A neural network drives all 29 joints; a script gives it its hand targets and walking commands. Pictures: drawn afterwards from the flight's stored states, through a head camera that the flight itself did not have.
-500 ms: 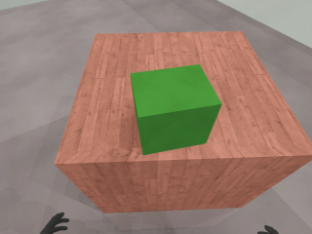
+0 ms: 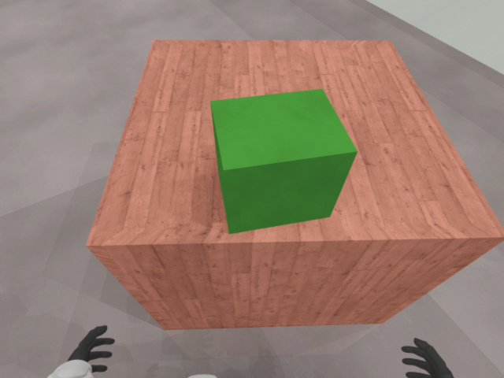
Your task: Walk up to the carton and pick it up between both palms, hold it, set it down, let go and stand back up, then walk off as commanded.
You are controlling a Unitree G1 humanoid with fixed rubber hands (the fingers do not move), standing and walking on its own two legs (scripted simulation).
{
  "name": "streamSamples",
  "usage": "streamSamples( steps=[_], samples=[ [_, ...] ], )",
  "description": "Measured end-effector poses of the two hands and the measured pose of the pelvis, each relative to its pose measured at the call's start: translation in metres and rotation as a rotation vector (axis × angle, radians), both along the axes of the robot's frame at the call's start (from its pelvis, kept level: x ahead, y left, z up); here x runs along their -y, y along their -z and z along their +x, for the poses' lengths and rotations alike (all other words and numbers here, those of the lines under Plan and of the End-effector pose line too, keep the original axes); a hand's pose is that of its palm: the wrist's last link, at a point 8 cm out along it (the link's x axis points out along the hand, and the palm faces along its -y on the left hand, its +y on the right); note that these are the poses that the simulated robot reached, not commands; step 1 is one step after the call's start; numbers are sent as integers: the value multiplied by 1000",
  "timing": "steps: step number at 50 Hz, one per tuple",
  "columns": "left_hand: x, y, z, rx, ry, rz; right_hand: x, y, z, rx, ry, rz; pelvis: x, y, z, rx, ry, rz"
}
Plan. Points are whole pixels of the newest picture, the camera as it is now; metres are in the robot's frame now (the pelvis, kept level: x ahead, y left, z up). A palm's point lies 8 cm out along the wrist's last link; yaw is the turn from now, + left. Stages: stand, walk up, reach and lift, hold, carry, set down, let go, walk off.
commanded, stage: reach and lift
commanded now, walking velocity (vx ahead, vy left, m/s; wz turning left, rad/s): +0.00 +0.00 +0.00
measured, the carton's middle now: (274, 163) +0.47 -0.02 +0.03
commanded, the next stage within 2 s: none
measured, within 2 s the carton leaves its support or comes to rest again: neither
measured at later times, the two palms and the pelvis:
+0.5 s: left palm (111, 338) +0.18 +0.24 -0.05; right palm (459, 372) +0.15 -0.30 -0.06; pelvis +0.01 -0.03 +0.01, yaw -3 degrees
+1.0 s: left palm (130, 317) +0.20 +0.20 -0.02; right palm (435, 326) +0.20 -0.26 -0.03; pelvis +0.04 -0.02 +0.02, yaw -3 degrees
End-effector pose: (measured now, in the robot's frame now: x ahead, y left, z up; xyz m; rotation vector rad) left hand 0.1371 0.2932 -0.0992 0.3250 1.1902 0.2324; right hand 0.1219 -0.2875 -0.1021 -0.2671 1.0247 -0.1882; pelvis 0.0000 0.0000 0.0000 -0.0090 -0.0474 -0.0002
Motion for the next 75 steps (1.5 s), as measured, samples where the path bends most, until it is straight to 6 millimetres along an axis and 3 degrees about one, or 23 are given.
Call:
streamSamples(
  steps=[6, 10, 18, 24, 41, 57, 66, 75],
  samples=[
    [33, -20, 39, 132, 49, -14, -4, -5, 21, 113, -33, 43, 5, 6, -5, 49, 13, -6],
    [50, -34, 50, 196, 55, -28, 0, -16, 26, 165, -46, 55, 11, 3, -2, 68, 27, 3],
    [57, -42, 46, 224, 20, -26, 14, -31, 22, 186, -60, 51, 25, -3, 5, 74, 53, 26],
    [57, -47, 42, 276, -7, -29, 12, -36, 22, 199, -72, 64, 32, -7, 10, 49, 55, 27],
    [79, -66, 58, 476, -2, -96, -21, -64, 70, 386, -108, 127, 27, -14, 29, 24, 48, 12],
    [104, -95, 72, 664, -7, -132, -23, -87, 85, 494, -120, 176, 19, -17, 39, 16, 54, 5],
    [126, -111, 87, 773, -18, -157, -21, -104, 98, 592, -134, 206, 25, -17, 35, 2, 59, 6],
    [145, -123, 97, 854, -43, -178, -32, -112, 107, 683, -135, 267, 34, -16, 28, -9, 68, 11]
  ],
)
